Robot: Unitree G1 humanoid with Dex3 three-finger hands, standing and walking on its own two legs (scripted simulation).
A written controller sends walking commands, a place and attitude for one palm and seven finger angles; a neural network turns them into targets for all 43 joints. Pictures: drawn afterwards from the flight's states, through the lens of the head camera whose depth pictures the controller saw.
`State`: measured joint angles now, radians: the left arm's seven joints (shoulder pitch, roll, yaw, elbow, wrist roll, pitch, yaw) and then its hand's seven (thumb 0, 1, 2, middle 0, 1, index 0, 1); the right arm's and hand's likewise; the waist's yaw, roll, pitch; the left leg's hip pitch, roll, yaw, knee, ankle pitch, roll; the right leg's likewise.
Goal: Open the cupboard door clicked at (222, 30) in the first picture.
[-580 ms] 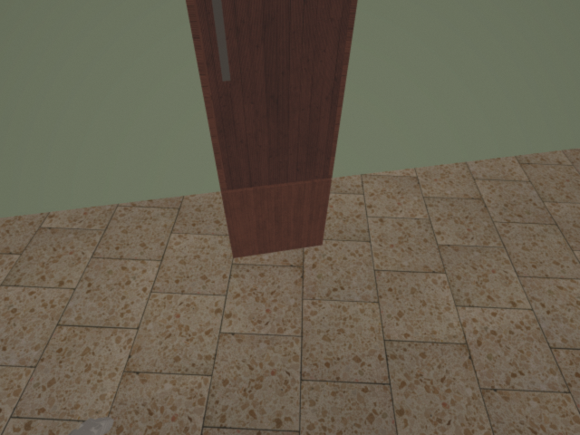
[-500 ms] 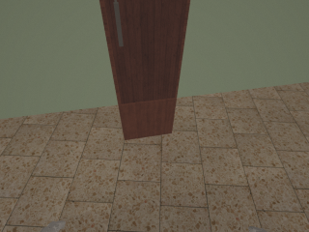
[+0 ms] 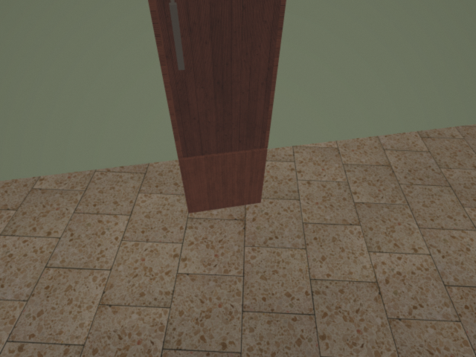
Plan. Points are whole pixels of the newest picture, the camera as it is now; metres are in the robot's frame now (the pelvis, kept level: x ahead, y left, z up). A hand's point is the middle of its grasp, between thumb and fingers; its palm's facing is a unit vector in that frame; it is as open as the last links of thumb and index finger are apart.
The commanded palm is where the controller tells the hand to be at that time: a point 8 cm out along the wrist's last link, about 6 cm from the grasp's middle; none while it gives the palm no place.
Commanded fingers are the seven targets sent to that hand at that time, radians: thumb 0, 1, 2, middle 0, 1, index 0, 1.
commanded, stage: stand and wait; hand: left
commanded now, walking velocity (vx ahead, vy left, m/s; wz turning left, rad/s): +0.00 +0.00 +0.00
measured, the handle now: (177, 35) +0.88 +0.23 +0.14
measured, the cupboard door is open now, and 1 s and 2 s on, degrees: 0 0 0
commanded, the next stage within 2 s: look at it before walking up in 0.24 s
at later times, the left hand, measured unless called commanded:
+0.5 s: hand out of the picture +0.07 +0.24 -0.15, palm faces -0.04 -0.94 -0.34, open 7.4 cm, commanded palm none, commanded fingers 0.00 0.90 0.90 -0.20 -0.30 -0.20 -0.30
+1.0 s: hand out of the picture +0.07 +0.24 -0.15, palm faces -0.04 -0.94 -0.34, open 7.4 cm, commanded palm none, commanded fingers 0.00 0.90 0.90 -0.20 -0.30 -0.20 -0.30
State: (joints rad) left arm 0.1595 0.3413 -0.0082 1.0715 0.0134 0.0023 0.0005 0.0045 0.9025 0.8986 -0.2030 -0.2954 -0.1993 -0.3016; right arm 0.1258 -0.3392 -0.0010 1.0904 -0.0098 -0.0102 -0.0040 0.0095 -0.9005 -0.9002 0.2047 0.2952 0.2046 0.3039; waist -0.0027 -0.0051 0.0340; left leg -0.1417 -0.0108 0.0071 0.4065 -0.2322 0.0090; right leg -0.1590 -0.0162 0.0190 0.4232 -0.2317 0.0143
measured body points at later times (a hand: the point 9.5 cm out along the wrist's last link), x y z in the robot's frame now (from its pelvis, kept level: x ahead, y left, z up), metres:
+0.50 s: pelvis -0.01 -0.01 +0.00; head -0.01 -0.01 +0.45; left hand +0.07 +0.28 -0.13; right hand +0.06 -0.30 -0.13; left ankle -0.01 +0.11 -0.74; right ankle +0.00 -0.13 -0.74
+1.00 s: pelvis +0.00 -0.01 +0.00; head +0.00 -0.01 +0.45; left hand +0.07 +0.29 -0.13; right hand +0.07 -0.31 -0.13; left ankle -0.01 +0.11 -0.74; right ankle +0.00 -0.13 -0.74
